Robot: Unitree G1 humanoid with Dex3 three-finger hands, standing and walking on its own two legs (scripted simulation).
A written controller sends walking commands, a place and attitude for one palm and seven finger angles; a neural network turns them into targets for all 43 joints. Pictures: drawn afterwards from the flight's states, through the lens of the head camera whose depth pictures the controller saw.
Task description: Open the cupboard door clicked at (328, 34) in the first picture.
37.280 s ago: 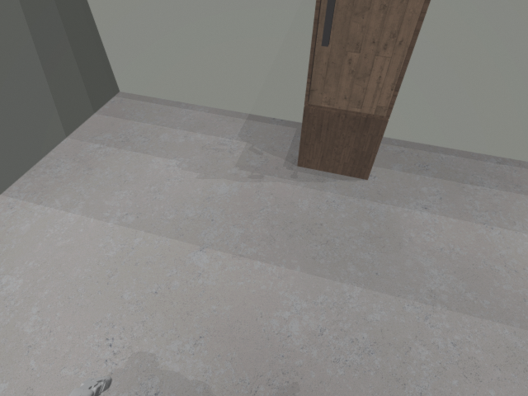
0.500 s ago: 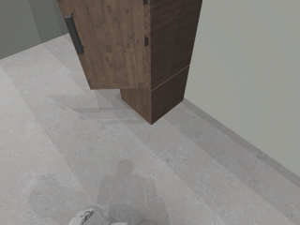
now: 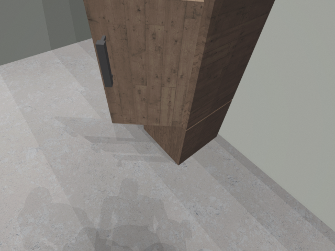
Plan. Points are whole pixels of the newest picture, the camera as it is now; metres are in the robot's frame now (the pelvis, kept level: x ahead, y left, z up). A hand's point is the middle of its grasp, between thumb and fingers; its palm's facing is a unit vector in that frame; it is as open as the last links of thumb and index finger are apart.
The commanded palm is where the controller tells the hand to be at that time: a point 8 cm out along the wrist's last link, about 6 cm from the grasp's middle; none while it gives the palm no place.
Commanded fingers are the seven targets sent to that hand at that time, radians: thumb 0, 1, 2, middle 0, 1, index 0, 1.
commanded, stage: take the last steps up to it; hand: left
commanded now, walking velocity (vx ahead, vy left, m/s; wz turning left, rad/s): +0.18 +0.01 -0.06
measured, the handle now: (106, 62) +0.69 +0.29 +0.04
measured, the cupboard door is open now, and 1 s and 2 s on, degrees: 49 49 49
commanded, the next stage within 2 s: come to a stop and stand still in 0.12 s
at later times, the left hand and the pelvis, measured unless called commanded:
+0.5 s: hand (119, 220) +0.22 +0.16 -0.17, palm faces -0.02 -0.98 -0.18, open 7.3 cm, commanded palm none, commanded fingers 0.00 0.90 0.90 -0.20 -0.30 -0.20 -0.30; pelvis +0.11 -0.01 +0.00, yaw -1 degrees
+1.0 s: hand out of the picture +0.10 +0.18 -0.17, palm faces -0.01 -0.97 -0.23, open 7.4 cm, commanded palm none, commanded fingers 0.00 0.90 0.90 -0.20 -0.30 -0.20 -0.30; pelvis +0.10 +0.00 +0.00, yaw -2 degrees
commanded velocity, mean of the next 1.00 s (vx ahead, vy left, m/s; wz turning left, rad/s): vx -0.05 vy -0.01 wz -0.01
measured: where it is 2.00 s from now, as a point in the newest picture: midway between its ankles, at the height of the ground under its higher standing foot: outside the picture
